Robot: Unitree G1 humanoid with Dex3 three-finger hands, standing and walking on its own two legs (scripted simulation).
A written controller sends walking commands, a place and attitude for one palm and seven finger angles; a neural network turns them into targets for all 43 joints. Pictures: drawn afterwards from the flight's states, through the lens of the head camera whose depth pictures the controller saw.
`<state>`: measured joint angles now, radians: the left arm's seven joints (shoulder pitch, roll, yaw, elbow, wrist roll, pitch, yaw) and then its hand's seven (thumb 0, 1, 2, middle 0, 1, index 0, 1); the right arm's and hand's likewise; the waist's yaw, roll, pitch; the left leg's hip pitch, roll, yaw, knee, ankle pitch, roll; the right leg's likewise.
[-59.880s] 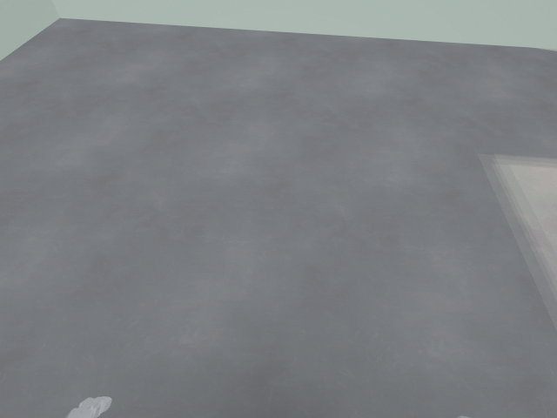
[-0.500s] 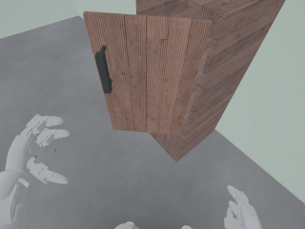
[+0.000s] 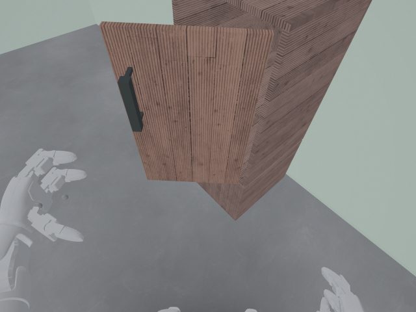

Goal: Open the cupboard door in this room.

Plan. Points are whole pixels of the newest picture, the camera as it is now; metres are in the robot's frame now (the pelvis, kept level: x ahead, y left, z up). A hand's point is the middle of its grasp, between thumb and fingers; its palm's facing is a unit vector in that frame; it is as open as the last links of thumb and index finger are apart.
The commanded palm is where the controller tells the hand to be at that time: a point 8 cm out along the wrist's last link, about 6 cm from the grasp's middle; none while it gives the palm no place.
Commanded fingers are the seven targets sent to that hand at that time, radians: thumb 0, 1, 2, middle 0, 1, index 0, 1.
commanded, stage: raise the hand with hooked fingers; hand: left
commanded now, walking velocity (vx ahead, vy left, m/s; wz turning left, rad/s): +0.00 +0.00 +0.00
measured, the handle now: (133, 100) +0.57 +0.22 +0.05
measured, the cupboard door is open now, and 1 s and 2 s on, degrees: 46 46 46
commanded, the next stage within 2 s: move the hooked fingers beside the handle in 0.16 s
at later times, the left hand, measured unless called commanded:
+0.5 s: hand (70, 187) +0.31 +0.27 +0.07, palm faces +0.05 -1.00 -0.02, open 14.0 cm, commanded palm +0.29 +0.32 +0.07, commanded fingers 0.00 -0.50 0.30 -0.30 -1.20 -0.30 -1.20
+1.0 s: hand (82, 153) +0.39 +0.28 +0.07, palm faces +0.01 -1.00 +0.00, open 14.0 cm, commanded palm +0.37 +0.32 +0.07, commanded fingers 0.00 -0.50 0.30 -0.30 -1.20 -0.30 -1.20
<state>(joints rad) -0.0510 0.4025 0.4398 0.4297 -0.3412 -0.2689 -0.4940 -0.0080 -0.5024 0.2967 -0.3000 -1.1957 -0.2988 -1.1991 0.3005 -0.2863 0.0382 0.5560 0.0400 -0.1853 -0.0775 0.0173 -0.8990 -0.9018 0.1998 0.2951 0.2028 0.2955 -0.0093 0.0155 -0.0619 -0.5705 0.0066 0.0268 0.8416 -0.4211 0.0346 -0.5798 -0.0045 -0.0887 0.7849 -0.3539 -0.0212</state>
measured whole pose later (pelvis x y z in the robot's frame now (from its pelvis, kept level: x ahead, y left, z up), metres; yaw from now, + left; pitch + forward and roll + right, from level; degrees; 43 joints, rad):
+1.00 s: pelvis -0.01 +0.00 -0.01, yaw -1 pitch +14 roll -2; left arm -0.51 0.55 0.50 0.93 -0.26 -0.35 -0.55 -0.01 -0.50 0.30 -0.30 -1.20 -0.30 -1.20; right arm 0.35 -0.30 0.04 0.61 0.04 -0.08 -0.08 0.02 -0.90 -0.90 0.20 0.30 0.20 0.30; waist -0.07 0.00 -0.07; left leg -0.71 0.02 0.03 0.90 -0.43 0.03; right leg -0.72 0.01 -0.09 0.84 -0.35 -0.03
